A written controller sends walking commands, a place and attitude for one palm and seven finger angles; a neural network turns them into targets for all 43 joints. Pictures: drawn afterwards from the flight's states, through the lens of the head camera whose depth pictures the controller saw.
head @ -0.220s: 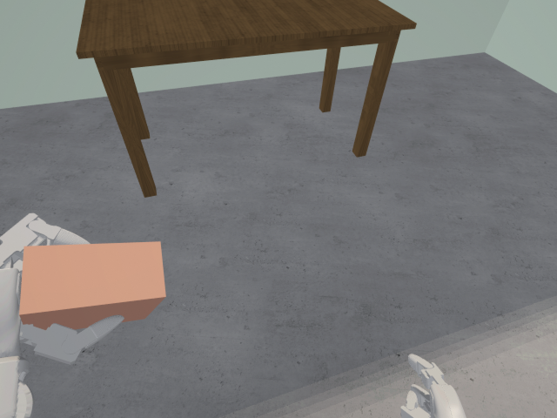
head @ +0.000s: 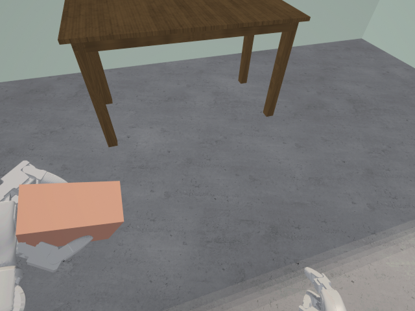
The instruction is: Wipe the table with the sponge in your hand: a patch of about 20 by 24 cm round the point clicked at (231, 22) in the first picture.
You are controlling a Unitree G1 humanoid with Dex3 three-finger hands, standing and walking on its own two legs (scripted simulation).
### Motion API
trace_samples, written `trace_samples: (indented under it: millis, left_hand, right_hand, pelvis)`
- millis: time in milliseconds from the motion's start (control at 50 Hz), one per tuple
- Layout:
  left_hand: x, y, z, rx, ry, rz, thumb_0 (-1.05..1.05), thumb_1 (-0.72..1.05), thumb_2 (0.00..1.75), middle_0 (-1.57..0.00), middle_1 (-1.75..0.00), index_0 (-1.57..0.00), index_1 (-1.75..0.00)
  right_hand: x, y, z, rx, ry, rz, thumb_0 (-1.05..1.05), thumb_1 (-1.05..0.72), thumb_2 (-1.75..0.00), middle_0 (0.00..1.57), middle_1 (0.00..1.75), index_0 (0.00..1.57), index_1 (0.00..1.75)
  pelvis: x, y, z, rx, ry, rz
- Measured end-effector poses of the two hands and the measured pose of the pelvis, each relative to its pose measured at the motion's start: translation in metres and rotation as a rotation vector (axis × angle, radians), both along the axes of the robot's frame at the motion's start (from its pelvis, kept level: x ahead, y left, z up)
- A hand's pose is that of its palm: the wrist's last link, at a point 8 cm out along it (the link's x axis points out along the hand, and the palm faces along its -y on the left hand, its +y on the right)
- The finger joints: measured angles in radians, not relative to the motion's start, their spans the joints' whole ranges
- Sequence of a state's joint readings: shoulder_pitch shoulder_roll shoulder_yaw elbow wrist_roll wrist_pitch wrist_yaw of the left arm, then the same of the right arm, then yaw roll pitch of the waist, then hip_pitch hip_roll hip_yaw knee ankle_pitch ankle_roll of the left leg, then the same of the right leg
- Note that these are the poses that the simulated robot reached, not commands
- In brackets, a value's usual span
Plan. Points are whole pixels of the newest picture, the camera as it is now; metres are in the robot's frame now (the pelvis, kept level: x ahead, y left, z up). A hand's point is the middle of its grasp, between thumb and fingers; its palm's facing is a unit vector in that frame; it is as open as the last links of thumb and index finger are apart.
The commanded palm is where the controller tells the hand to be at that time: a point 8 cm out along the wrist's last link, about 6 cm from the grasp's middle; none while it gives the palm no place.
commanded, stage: stand and wait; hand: left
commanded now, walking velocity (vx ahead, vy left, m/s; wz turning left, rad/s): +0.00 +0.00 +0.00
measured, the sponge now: (86, 214) +0.22 +0.21 +0.14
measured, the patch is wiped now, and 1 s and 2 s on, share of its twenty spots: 0.00 0.00 0.00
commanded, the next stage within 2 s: look at it before walking up in 0.04 s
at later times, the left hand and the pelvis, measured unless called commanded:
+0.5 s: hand (49, 214) +0.21 +0.24 +0.16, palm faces +0.43 -0.81 -0.39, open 10.5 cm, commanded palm +0.16 +0.28 +0.18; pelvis +0.00 +0.00 +0.00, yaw +1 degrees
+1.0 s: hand (72, 150) +0.32 +0.26 +0.17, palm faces +0.46 -0.79 -0.41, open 10.4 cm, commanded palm +0.26 +0.29 +0.18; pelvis +0.11 +0.00 +0.00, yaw +2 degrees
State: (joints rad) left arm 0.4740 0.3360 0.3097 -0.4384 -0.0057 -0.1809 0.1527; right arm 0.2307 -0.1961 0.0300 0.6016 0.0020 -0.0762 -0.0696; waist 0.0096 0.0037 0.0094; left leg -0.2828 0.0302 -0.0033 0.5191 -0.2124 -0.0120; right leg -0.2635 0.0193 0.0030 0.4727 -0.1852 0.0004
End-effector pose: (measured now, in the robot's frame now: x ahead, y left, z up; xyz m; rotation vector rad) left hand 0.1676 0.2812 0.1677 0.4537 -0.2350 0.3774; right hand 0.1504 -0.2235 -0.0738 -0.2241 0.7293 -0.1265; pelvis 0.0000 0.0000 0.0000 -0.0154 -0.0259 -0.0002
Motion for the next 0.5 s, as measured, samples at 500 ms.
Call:
trace_samples:
  millis: [500]
  left_hand:
    - [-0.0012,0.0011,0.0058,0.024,-0.024,0.021,-0.01,-0.51,0.99,-0.69,-1.35,-0.69,-1.35]
  right_hand:
    - [-0.0056,-0.0032,-0.0051,-0.015,0.015,-0.014,0.01,-0.91,-0.9,0.2,0.3,0.21,0.3]
  pelvis:
    - [0.0034,-0.0011,-0.0024,-0.008,0.006,0.018]
